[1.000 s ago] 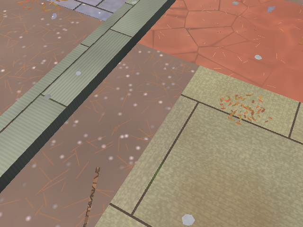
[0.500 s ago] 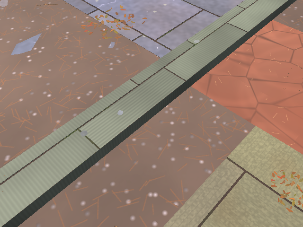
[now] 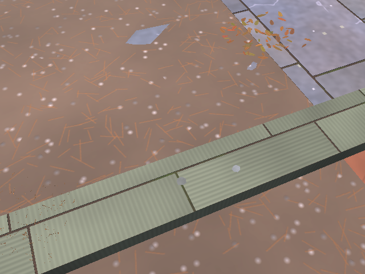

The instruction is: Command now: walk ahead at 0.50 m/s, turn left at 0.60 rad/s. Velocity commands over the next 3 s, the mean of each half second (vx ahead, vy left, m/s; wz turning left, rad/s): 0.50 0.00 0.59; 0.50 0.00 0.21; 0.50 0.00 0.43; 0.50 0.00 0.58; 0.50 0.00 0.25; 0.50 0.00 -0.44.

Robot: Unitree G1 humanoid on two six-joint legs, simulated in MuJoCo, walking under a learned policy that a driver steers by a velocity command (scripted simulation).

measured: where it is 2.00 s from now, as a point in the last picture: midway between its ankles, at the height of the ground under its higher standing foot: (64, 123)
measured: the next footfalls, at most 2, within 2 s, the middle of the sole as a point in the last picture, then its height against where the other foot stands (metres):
right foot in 0.40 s outside the picture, level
left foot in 0.76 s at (146, 261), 0.10 m higher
